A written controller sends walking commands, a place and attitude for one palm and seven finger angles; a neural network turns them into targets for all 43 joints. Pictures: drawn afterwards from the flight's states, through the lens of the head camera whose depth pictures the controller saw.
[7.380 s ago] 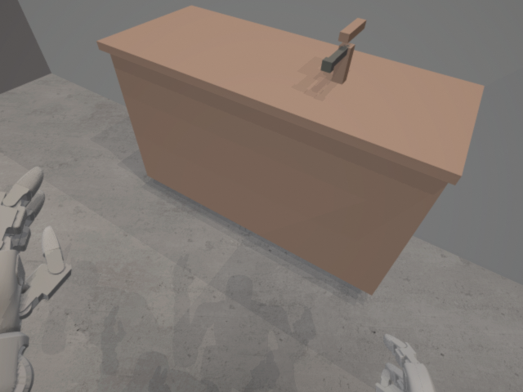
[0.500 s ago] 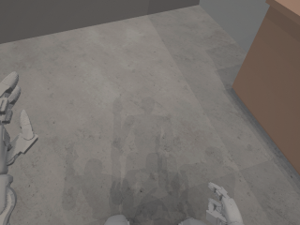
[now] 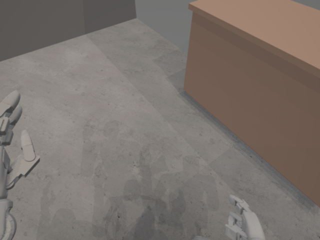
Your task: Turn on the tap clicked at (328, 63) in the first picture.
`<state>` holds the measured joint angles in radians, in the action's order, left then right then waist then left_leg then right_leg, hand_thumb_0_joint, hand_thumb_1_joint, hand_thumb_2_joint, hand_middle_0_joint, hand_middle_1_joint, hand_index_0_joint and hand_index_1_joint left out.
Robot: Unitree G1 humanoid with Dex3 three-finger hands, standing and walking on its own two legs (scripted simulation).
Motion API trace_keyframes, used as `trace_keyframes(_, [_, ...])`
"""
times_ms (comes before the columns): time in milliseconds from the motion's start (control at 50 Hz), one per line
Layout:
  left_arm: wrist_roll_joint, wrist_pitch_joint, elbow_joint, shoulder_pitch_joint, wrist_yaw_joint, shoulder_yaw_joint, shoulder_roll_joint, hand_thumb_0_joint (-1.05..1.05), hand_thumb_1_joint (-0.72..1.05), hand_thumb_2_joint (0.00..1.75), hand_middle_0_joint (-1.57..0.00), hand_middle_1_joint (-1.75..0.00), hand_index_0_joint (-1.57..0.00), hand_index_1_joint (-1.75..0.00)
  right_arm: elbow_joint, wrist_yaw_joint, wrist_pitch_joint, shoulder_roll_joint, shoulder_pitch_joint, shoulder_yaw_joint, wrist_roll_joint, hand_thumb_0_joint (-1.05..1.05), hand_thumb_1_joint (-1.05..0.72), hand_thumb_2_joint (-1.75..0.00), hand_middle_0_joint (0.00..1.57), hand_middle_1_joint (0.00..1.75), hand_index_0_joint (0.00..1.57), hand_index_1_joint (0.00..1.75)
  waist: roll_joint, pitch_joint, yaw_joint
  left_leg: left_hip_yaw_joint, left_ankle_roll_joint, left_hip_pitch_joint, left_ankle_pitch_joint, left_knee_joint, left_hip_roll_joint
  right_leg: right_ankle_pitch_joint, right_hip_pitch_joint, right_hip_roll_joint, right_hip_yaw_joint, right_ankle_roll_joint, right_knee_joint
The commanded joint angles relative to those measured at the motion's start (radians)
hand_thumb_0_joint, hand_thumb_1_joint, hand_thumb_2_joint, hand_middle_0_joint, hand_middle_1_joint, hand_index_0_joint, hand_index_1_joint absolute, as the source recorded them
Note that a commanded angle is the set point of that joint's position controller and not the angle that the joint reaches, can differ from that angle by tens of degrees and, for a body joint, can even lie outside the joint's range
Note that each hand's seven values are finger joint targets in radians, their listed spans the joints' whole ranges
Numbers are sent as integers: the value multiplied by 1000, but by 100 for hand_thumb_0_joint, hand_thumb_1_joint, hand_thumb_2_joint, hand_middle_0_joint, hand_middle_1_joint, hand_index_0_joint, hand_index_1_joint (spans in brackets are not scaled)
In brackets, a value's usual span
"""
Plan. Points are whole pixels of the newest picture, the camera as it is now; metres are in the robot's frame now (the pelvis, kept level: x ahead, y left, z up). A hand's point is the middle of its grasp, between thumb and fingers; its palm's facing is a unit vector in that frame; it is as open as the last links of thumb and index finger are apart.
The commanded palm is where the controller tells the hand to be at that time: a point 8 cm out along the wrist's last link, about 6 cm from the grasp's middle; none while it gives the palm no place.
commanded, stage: turn to face it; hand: left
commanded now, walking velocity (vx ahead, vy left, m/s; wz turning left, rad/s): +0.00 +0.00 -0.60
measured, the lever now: out of the picture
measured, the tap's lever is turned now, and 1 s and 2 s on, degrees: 0 0 0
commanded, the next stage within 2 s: take the last steps up to it in 2.00 s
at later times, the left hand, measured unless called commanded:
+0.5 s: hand (111, 152) +0.23 +0.11 +0.18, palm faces +0.15 -0.88 -0.45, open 7.4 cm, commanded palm +0.19 +0.17 +0.19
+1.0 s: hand (186, 169) +0.21 -0.01 +0.18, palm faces -0.18 -0.82 -0.54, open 7.4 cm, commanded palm +0.19 +0.07 +0.19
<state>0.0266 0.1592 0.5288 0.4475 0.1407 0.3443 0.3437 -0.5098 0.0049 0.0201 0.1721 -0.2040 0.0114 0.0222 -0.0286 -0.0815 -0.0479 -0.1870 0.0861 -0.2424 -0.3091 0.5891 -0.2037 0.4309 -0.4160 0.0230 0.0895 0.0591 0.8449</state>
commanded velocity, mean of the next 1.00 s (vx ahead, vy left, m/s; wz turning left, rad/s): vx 0.00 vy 0.00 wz -0.60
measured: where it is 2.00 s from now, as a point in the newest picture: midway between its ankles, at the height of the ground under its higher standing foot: outside the picture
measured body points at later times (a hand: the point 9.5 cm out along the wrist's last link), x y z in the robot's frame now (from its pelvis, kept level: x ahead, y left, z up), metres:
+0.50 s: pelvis -0.04 -0.06 +0.01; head +0.00 -0.07 +0.46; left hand +0.22 +0.16 +0.20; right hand +0.06 -0.36 -0.08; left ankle -0.03 +0.11 -0.70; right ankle +0.01 -0.12 -0.73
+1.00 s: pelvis -0.10 -0.08 +0.00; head -0.05 -0.13 +0.44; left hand +0.22 +0.03 +0.21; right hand -0.09 -0.36 -0.11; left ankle -0.03 +0.08 -0.67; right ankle -0.07 -0.16 -0.73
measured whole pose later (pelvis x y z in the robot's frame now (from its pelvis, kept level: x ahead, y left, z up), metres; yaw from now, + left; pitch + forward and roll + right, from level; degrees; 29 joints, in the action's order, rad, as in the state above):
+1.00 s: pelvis -0.10 -0.08 +0.00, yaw -33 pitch +1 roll +3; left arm 0.06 0.19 0.62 0.53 0.13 0.41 0.43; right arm -0.56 0.00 -0.07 0.22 -0.14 0.00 0.01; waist 0.00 -0.15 0.01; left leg -0.04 0.10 -0.45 -0.46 1.00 -0.06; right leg 0.17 -0.40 -0.07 -0.02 -0.10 0.55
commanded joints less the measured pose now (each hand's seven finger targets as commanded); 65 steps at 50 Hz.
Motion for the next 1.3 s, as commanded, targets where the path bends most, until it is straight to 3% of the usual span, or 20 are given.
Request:
trace_keyframes(0, [-5, 73, 209, -74, 12, 127, 206, 0, 90, 90, -20, -30, -20, -30, 126, -2, 62, 170, 16, -70, -2, 0, -90, -90, 20, 30, 20, 30, -222, 128, 33, 20, -83, 2, 344, 10, -138, -168, 217, -26, 67, -14, -319])
trace_keyframes(20, [-4, 78, 227, -86, 12, 141, 221, 0, 90, 90, -20, -30, -20, -30, 129, 4, 61, 150, 16, -64, 4, 0, -90, -90, 20, 30, 20, 30, -90, 163, 34, -6, -55, -38, 266, 182, -89, -334, 297, 48, -22, -51, -412])
trace_keyframes(60, [25, 74, 186, -36, 25, 234, 292, 0, 90, 90, -20, -30, -20, -30, 157, -9, 50, 124, 79, -56, 7, 0, -90, -90, 20, 30, 20, 30, 334, 218, 6, 106, 7, -335, -322, 570, 107, -885, 361, 306, -521, -199, -456])
trace_keyframes(80, [40, 71, 221, -5, 23, 236, 294, 0, 90, 90, -20, -30, -20, -30, 145, -8, 32, 116, 98, -56, 6, 0, -90, -90, 20, 30, 20, 30, 293, 221, 15, 209, 6, -347, -268, 651, 85, -769, 355, 323, -528, -210, -467])
trace_keyframes(120, [45, 84, 237, 103, 23, 247, 255, 0, 90, 90, -20, -30, -20, -30, 121, -2, -12, 88, 115, -27, -3, 0, -90, -90, 20, 30, 20, 30, 111, 266, 25, 221, 14, -408, -171, 677, 74, -766, 455, 272, -415, -242, -393])
trace_keyframes(200, [45, 90, 205, 134, 28, 243, 235, 0, 90, 90, -20, -30, -20, -30, 102, -15, -47, 104, 139, -43, -7, 0, -90, -90, 20, 30, 20, 30, 117, 259, 39, 197, 19, -346, -109, 539, 89, -719, 396, 229, -342, -224, -436])
trace_keyframes(400, [29, 61, 240, 18, 37, 149, 223, 0, 90, 90, -20, -30, -20, -30, 133, -28, -62, 155, 130, -58, -1, 0, -90, -90, 20, 30, 20, 30, 119, 232, 5, 174, -21, -143, -146, 144, 152, -341, 244, 201, -509, -235, -532])
trace_keyframes(480, [19, 67, 248, 2, 29, 149, 225, 0, 90, 90, -20, -30, -20, -30, 134, -23, -70, 151, 89, -56, -6, 0, -90, -90, 20, 30, 20, 30, 81, 241, 20, 147, -51, 57, -79, -104, 151, -254, 124, 144, -511, -168, -515])
trace_keyframes(540, [14, 82, 260, -31, 12, 159, 226, 0, 90, 90, -20, -30, -20, -30, 157, -31, -63, 177, 101, -69, -6, 0, -90, -90, 20, 30, 20, 30, -135, 169, 23, 315, -159, 227, 75, -248, -104, -109, -136, -48, -330, -58, -262])
trace_keyframes(580, [11, 68, 192, 12, 6, 187, 235, 0, 90, 90, -20, -30, -20, -30, 164, -38, -43, 145, 107, -63, -3, 0, -90, -90, 20, 30, 20, 30, -284, 151, 2, 307, -236, 8, 130, -302, -251, 48, -100, -67, -139, -21, 189])
trace_keyframes(720, [-4, 56, 218, -174, 3, 73, 176, 0, 90, 90, -20, -30, -20, -30, 135, -12, 36, 177, 39, -61, 3, 0, -90, -90, 20, 30, 20, 30, -168, 92, 27, 39, -93, -9, 388, 6, -136, -145, 172, -42, 33, -16, -241])
trace_keyframes(740, [-8, 55, 204, -191, 5, 88, 191, 0, 90, 90, -20, -30, -20, -30, 134, -9, 40, 171, 39, -59, 4, 0, -90, -90, 20, 30, 20, 30, -100, 105, 24, 28, -74, -60, 315, 138, -99, -255, 253, -6, -16, -46, -325])
trace_keyframes(780, [10, 58, 183, -150, 22, 171, 266, 0, 90, 90, -20, -30, -20, -30, 162, -15, 40, 137, 90, -59, 10, 0, -90, -90, 20, 30, 20, 30, 352, 176, 0, 76, 4, -274, -309, 554, 134, -756, 303, 288, -595, -217, -483])
trace_keyframes(800, [25, 54, 219, -101, 24, 198, 287, 0, 90, 90, -20, -30, -20, -30, 156, -13, 24, 141, 126, -66, 9, 0, -90, -90, 20, 30, 20, 30, 244, 203, -8, 205, 3, -262, -325, 633, 110, -605, 258, 316, -663, -214, -517])
trace_keyframes(840, [39, 76, 309, 2, 28, 225, 282, 0, 90, 90, -20, -30, -20, -30, 124, -8, -13, 103, 120, -27, -11, 0, -90, -90, 20, 30, 20, 30, 64, 248, 13, 239, 3, -307, -189, 653, 99, -476, 332, 264, -532, -252, -450])
trace_keyframes(900, [44, 92, 298, 82, 31, 247, 264, 0, 90, 90, -20, -30, -20, -30, 109, -4, -40, 107, 128, -33, -14, 0, -90, -90, 20, 30, 20, 30, 100, 288, 23, 203, 11, -273, -150, 476, 105, -505, 354, 216, -414, -233, -455])
trace_keyframes(1120, [23, 61, 220, 53, 24, 156, 208, 0, 90, 90, -20, -30, -20, -30, 128, -18, -73, 151, 87, -52, 0, 0, -90, -90, 20, 30, 20, 30, 122, 241, 28, 140, -48, 71, -80, -91, 155, -198, 90, 131, -492, -166, -511])
trace_keyframes(1160, [18, 75, 251, -1, 17, 156, 219, 0, 90, 90, -20, -30, -20, -30, 136, -29, -63, 176, 78, -65, -9, 0, -90, -90, 20, 30, 20, 30, -1, 185, 37, 248, -126, 199, -116, -244, 13, -61, -112, 20, -424, -93, -384])
trace_keyframes(1200, [-3, 83, 304, -64, 15, 184, 261, 0, 90, 90, -20, -30, -20, -30, 154, -43, -42, 164, 112, -69, -3, 0, -90, -90, 20, 30, 20, 30, -277, 161, 9, 400, -243, 101, -6, -349, -256, 42, -168, -82, -164, -28, 155])
trace_keyframes(1280, [1, 77, 245, -73, 9, 88, 163, 0, 90, 90, -20, -30, -20, -30, 134, -22, -4, 153, 86, -66, 8, 0, -90, -90, 20, 30, 20, 30, -243, 36, 16, 128, -193, -38, 206, -244, -197, 39, -129, 22, -68, -4, 199])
